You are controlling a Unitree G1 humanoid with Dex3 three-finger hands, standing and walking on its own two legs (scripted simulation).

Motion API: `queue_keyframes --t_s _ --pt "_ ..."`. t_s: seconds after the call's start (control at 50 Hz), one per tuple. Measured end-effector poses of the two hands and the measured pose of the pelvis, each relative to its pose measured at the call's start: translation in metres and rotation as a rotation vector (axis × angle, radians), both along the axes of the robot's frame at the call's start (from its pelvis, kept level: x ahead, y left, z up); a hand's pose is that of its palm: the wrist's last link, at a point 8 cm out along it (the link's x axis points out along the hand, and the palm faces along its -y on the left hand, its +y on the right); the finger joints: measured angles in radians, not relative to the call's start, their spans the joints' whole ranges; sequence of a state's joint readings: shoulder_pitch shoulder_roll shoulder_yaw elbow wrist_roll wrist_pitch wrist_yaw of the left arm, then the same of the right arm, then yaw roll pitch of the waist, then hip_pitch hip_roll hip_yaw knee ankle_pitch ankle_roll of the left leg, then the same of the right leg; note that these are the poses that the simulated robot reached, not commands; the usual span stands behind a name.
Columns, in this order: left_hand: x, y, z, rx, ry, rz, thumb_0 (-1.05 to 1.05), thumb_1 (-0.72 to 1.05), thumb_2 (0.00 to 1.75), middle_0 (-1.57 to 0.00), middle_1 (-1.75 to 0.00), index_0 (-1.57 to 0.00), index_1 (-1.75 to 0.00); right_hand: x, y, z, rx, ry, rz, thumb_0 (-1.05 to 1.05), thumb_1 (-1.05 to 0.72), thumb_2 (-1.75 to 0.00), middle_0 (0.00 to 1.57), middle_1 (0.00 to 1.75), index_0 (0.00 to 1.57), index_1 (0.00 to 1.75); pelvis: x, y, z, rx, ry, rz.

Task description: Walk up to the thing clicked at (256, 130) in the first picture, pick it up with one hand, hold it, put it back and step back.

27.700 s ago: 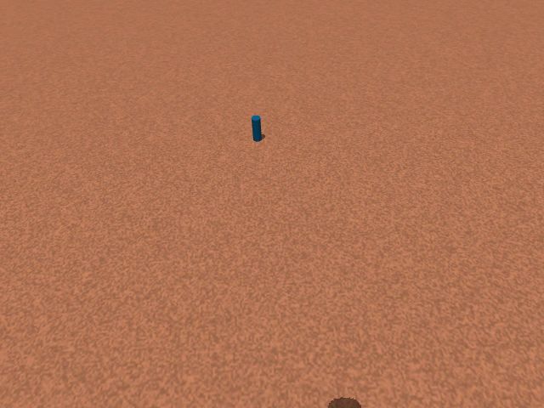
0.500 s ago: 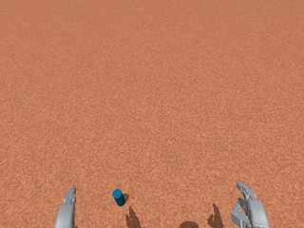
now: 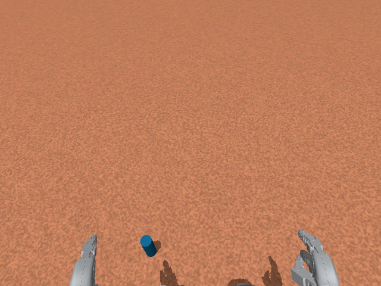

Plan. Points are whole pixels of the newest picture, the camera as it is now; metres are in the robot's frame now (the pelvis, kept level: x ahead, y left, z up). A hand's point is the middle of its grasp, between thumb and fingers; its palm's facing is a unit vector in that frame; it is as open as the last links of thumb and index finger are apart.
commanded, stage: home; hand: left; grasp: from the side
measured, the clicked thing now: (148, 246) +0.42 +0.23 -0.65
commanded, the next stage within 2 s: stand in 0.80 s
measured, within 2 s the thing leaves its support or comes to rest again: neither
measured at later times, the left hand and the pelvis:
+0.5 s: hand (112, 273) +0.18 +0.19 -0.05, palm faces +0.11 -0.95 -0.29, open 17.5 cm; pelvis +0.01 +0.01 +0.00, yaw +0 degrees
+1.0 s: hand (111, 272) +0.18 +0.19 -0.05, palm faces +0.11 -0.95 -0.28, open 17.2 cm; pelvis +0.01 +0.01 +0.00, yaw +0 degrees
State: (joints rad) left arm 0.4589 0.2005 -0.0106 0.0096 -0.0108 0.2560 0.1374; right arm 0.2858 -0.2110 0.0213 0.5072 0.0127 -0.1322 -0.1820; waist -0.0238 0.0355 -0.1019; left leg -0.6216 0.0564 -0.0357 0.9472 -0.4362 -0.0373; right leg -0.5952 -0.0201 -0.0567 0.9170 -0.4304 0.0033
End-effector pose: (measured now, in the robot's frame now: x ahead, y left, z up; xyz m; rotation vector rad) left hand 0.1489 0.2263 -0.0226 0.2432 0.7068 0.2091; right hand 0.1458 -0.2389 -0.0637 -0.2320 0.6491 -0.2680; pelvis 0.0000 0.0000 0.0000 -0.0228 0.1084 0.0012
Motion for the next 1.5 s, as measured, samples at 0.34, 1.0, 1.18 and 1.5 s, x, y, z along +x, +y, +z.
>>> queue_keyframes --t_s 0.34,1.0,1.18,1.5 --pt "0.003 0.006 -0.002 -0.001 0.001 -0.001 -0.02 -0.56 0.05 -0.05 -0.06 -0.05 -0.05 0.006 0.008 0.001 -0.003 -0.008 0.008 0.02 -0.90 -0.90 0.20 0.30 0.20 0.30 0.003 0.005 0.000 -0.003 0.009 -0.002" --pt "0.012 0.008 0.000 -0.006 0.003 0.003 -0.01 -0.51 0.10 -0.08 -0.10 -0.09 -0.10 0.014 0.009 0.001 -0.005 0.004 0.007 0.02 -0.90 -0.90 0.20 0.30 0.20 0.30 0.012 0.007 0.001 -0.006 0.015 -0.002" --pt "0.008 0.008 -0.002 -0.005 0.006 0.001 -0.01 -0.07 0.53 -0.17 -0.25 -0.18 -0.25 0.010 0.009 0.001 -0.009 0.001 0.005 0.02 -0.90 -0.90 0.21 0.30 0.20 0.30 0.009 0.008 0.000 -0.006 0.012 -0.003" --pt "-0.043 0.072 -0.053 0.049 0.305 -0.035 0.00 0.81 0.89 -0.20 -0.30 -0.20 -0.30 -0.052 -0.030 -0.012 -0.035 0.431 0.041 0.01 -0.90 -0.90 0.21 0.30 0.20 0.30 0.006 0.017 0.025 0.022 -0.119 -0.005"
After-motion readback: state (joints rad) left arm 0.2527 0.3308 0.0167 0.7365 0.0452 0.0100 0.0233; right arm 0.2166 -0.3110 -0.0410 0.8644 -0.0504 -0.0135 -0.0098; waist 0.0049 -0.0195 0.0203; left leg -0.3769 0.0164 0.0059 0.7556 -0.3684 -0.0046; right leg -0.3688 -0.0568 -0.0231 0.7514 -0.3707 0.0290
